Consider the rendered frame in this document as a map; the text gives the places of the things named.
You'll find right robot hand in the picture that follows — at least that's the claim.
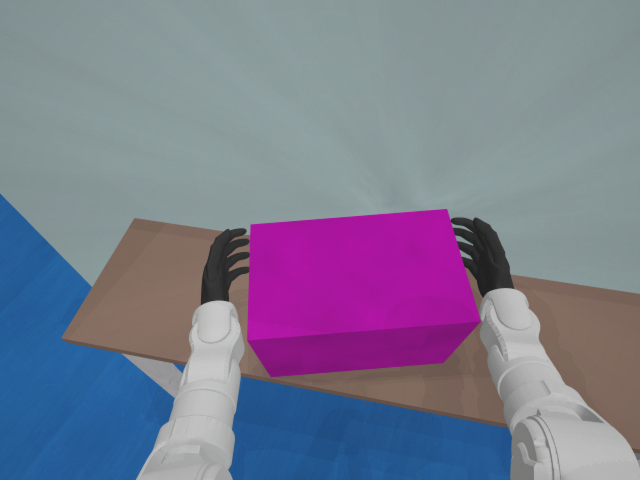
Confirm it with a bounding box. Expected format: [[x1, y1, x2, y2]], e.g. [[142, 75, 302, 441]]
[[451, 217, 514, 298]]

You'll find robot right upper arm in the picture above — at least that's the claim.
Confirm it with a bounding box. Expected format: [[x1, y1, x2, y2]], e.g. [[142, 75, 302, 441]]
[[510, 415, 640, 480]]

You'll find left robot hand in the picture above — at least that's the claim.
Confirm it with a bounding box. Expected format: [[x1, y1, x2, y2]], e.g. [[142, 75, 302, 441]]
[[201, 228, 250, 305]]

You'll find robot left forearm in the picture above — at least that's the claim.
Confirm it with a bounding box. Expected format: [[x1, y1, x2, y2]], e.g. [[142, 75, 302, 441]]
[[136, 301, 245, 480]]

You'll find carton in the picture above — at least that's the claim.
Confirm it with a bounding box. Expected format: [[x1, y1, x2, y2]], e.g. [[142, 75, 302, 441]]
[[247, 209, 481, 377]]

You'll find table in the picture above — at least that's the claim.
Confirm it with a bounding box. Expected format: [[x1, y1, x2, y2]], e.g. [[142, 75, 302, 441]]
[[61, 218, 640, 467]]

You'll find robot right forearm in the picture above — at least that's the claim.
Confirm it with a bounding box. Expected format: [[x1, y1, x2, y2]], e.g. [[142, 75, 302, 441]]
[[479, 288, 640, 477]]

